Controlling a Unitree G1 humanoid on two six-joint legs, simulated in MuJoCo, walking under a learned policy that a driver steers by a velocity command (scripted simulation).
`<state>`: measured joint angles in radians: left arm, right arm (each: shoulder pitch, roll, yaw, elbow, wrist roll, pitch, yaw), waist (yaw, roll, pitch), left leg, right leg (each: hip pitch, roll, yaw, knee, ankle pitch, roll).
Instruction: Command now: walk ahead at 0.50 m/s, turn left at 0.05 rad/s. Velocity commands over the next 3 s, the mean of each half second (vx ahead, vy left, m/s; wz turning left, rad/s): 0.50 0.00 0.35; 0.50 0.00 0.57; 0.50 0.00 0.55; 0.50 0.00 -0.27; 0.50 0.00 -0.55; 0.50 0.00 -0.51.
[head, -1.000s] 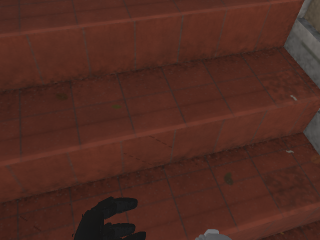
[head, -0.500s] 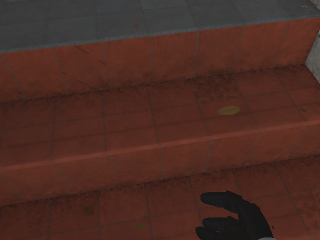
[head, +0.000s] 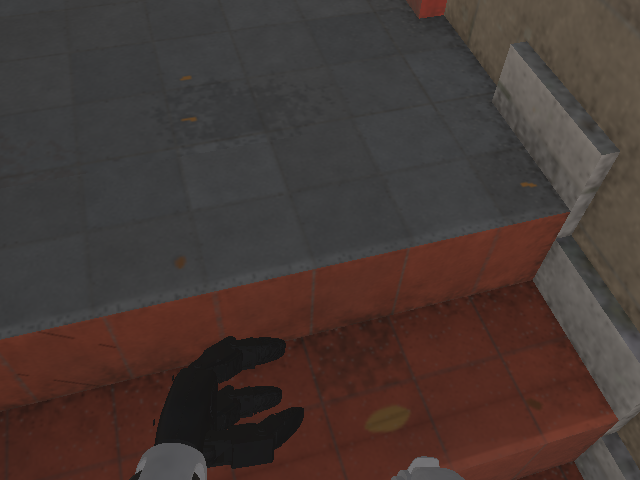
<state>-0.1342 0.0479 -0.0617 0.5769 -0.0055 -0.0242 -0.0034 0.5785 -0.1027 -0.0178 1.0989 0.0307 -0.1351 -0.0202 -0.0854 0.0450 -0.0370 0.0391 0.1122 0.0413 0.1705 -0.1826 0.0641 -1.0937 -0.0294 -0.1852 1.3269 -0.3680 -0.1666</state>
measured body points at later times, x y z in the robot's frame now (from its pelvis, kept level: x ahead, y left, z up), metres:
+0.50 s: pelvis +0.25 +0.00 +0.18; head +0.25 +0.01 +0.63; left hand +0.17 +0.16 +0.02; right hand +0.51 -0.12 +0.10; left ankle +0.36 +0.14 -0.31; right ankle +0.17 -0.10 -0.57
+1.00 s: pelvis +0.50 +0.07 +0.37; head +0.50 +0.06 +0.82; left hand +0.67 +0.33 +0.32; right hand +0.52 -0.14 +0.21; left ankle +0.35 +0.13 -0.38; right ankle +0.69 +0.02 -0.19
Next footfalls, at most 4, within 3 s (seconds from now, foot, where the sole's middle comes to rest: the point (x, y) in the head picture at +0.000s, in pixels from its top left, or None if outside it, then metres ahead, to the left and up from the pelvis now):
0.54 left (209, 463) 0.39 0.15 -0.42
1.02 right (282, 197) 0.72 0.03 -0.23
1.60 left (21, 195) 0.75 0.42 -0.23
2.10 right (63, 42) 1.14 0.43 -0.23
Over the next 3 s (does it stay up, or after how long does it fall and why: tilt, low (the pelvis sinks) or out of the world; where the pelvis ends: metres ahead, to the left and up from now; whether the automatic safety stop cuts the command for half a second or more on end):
stays up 1.39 0.54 0.54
